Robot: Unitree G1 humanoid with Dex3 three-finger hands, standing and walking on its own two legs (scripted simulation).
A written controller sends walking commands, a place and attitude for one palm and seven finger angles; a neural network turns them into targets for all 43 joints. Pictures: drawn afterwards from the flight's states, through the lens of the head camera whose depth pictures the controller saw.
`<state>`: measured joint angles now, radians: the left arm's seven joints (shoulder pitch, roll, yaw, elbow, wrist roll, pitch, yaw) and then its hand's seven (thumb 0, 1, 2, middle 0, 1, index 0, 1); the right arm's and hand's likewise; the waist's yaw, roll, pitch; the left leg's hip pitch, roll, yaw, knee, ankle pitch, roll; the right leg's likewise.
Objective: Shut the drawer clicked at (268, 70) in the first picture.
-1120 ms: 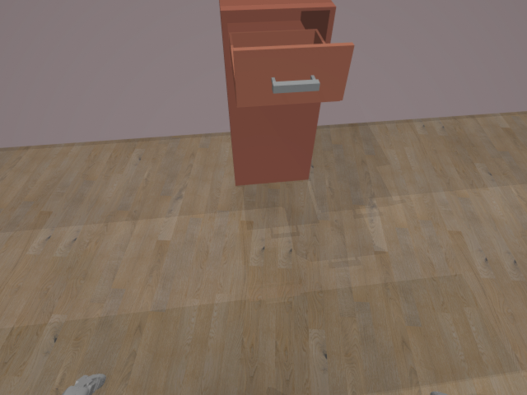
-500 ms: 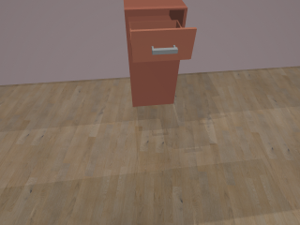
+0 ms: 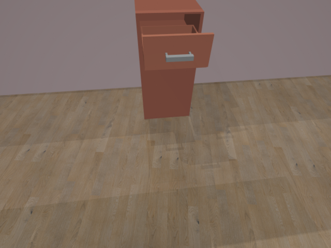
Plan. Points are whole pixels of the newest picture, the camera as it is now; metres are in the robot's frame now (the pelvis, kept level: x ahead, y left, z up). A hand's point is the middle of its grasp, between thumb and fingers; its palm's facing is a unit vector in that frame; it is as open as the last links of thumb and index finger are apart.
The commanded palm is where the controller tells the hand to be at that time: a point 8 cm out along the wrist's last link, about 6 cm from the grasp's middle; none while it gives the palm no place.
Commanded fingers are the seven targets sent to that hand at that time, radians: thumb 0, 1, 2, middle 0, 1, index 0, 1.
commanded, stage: look at it before walking up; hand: left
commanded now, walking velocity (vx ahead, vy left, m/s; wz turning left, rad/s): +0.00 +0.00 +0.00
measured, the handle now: (178, 55) +0.98 -0.01 -0.02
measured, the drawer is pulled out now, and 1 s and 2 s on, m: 0.29 0.29 0.29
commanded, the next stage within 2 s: walk to a spot facing it in 0.32 s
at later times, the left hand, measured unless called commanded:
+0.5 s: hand out of the picture +0.07 +0.25 -0.16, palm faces -0.02 -0.94 -0.33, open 7.4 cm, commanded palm none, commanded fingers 0.00 0.90 0.90 -0.20 -0.30 -0.20 -0.30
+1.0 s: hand out of the picture +0.03 +0.15 -0.16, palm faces -0.16 -0.96 -0.24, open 7.4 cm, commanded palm none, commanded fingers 0.00 0.90 0.90 -0.20 -0.30 -0.20 -0.30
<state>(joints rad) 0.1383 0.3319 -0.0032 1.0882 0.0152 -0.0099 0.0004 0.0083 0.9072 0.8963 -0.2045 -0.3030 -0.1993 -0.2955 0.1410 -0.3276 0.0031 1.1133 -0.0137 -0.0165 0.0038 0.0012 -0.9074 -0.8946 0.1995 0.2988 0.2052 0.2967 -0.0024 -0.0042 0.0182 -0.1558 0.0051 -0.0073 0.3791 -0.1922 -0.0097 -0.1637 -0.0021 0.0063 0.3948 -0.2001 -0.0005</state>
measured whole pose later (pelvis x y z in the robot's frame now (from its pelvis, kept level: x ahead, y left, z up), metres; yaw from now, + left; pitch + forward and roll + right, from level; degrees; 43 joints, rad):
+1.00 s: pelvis +0.00 -0.03 +0.00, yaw -15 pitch -1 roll +2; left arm 0.38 0.17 0.04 0.97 0.02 -0.01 -0.01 0.01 0.91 0.90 -0.20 -0.30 -0.20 -0.30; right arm 0.20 -0.24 -0.06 0.99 -0.03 0.03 0.02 0.00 -0.91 -0.89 0.20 0.30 0.20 0.30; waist 0.04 0.02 0.04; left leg -0.51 0.07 0.03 1.12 -0.29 -0.04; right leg -0.22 0.06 0.01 0.46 -0.23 -0.08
